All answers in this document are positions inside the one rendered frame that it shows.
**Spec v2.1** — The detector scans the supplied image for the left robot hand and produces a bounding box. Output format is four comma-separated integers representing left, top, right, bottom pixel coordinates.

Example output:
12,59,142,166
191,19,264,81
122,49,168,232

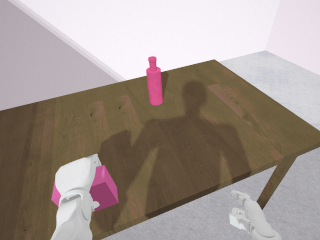
55,153,101,212

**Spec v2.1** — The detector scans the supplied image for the sponge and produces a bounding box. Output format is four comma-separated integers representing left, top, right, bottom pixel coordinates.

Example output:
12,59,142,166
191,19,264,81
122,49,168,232
51,165,119,213

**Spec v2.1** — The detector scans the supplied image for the robot left forearm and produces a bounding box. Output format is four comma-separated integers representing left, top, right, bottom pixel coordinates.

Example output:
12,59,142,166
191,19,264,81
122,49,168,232
50,189,93,240

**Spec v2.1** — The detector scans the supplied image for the right robot hand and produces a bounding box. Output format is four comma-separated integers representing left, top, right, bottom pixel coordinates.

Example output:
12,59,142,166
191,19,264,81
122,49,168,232
229,190,267,236

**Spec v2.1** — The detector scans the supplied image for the robot right forearm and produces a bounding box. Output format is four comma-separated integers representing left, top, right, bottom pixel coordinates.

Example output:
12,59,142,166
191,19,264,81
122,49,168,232
250,220,282,240

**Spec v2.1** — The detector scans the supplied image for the table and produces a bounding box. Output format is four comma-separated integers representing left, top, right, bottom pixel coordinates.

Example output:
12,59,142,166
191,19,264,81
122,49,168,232
0,59,320,240

